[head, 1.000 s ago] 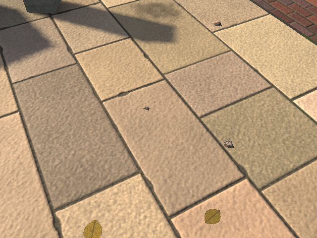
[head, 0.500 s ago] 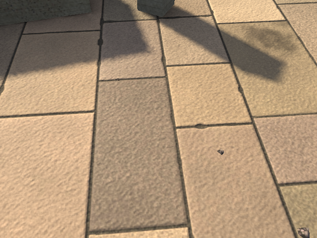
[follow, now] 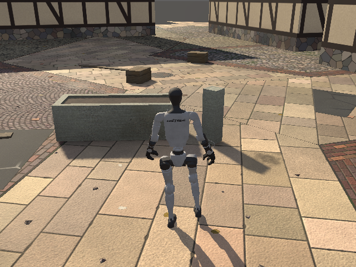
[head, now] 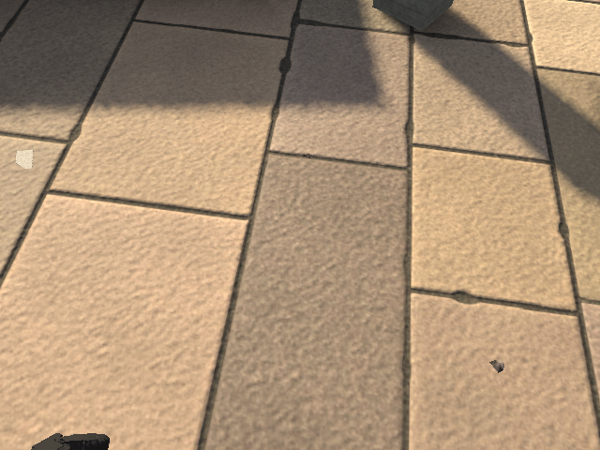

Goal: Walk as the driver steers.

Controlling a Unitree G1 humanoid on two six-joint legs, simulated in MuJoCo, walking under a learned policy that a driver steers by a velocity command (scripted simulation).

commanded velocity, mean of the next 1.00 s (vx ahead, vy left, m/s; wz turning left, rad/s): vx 0.03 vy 0.00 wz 0.54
